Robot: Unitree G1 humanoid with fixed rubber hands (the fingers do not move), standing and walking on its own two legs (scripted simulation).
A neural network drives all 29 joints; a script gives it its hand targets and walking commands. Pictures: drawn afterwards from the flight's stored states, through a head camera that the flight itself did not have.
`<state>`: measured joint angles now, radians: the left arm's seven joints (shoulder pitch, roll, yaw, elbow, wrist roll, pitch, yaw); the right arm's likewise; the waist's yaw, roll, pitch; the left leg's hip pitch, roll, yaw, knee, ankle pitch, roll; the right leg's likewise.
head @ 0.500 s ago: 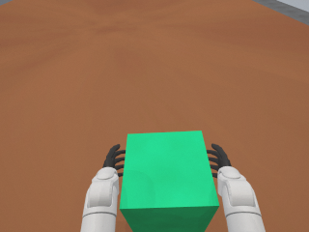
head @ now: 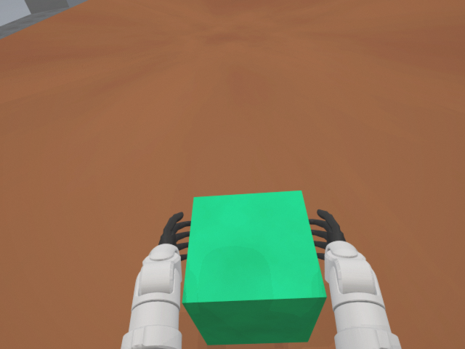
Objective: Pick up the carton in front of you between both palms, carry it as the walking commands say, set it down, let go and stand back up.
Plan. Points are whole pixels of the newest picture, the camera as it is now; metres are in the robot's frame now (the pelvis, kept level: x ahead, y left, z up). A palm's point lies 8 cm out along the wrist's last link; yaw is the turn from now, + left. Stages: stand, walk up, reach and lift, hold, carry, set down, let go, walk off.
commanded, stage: set down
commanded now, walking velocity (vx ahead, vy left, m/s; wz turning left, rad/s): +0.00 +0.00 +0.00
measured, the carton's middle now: (252, 271) +0.31 +0.00 -0.05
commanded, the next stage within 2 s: none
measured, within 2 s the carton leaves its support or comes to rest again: neither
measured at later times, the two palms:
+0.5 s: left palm (197, 275) +0.36 +0.13 -0.16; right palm (322, 284) +0.33 -0.16 -0.17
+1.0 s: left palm (213, 287) +0.39 +0.11 -0.30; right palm (320, 295) +0.37 -0.19 -0.31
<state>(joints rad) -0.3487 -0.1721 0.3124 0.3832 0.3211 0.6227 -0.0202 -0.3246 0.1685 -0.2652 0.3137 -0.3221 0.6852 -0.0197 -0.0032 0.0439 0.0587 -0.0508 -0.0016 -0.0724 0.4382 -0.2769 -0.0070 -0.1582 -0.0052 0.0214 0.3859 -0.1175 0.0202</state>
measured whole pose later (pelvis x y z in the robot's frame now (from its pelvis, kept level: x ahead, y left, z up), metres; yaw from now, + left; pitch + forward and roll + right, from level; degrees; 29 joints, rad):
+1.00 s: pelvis -0.05 +0.00 -0.21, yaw +3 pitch +46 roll +2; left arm -0.81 -0.08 0.37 0.70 0.19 0.18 0.08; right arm -0.74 0.04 -0.44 0.61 -0.22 0.20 -0.04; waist -0.07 0.05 -0.25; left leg -1.76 -0.14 -0.08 1.53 -0.57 -0.05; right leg -1.87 0.05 0.12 1.45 -0.38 0.07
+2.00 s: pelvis -0.09 +0.00 -0.38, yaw +6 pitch +45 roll +0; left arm -1.30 0.10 0.19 1.01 0.06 0.16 0.20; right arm -1.14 -0.15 -0.50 0.86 -0.11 0.17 -0.03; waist -0.14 0.07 0.09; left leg -2.27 -0.24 -0.08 2.11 -0.64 -0.10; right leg -2.35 0.04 0.11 2.00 -0.44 0.10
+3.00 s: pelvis -0.10 +0.00 -0.39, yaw +5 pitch +39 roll -1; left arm -1.40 0.27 0.02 1.16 -0.08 0.04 0.12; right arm -1.27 -0.34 -0.40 1.23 0.07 -0.06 -0.03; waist -0.14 0.04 0.31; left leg -2.24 -0.15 -0.05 2.17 -0.62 -0.06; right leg -2.32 -0.02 0.06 2.06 -0.42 0.06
